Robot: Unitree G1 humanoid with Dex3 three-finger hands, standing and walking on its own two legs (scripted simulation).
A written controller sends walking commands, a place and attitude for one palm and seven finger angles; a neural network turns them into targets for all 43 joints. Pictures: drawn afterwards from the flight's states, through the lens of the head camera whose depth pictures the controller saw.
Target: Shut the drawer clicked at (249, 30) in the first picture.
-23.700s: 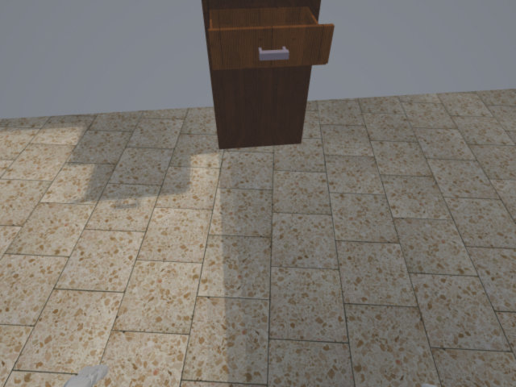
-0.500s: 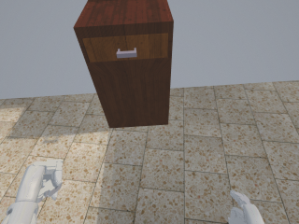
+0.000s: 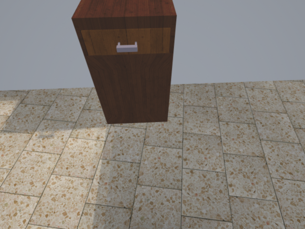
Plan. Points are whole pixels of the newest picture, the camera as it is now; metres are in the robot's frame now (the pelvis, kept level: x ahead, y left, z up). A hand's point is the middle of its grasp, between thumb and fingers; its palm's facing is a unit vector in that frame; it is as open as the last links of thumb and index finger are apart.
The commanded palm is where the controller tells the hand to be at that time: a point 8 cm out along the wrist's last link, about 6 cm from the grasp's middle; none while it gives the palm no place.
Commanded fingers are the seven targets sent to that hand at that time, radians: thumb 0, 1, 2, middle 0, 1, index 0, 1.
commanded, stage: let the arm hang, fingers relaxed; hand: left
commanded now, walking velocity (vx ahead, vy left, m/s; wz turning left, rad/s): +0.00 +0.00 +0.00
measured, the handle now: (127, 46) +0.95 +0.20 -0.05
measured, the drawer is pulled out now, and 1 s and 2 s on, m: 0.00 0.00 0.00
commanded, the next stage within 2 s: look to check the result in 0.50 s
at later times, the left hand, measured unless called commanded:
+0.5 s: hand out of the picture +0.09 +0.20 -0.16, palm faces -0.03 -0.96 -0.26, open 7.4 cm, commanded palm none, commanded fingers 0.00 0.90 0.90 -0.20 -0.30 -0.20 -0.30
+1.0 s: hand out of the picture +0.10 +0.22 -0.15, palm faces -0.02 -0.94 -0.33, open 7.4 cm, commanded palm none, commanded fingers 0.00 0.90 0.90 -0.20 -0.30 -0.20 -0.30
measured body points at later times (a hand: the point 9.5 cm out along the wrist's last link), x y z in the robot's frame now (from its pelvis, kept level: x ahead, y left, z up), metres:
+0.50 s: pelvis +0.02 -0.01 +0.01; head +0.04 -0.02 +0.45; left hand +0.09 +0.25 -0.14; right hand +0.06 -0.27 -0.15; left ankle +0.03 +0.10 -0.74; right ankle +0.02 -0.13 -0.74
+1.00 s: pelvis +0.03 -0.02 +0.01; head +0.05 -0.03 +0.46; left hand +0.10 +0.27 -0.13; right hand +0.10 -0.30 -0.14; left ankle +0.03 +0.10 -0.74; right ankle +0.02 -0.13 -0.74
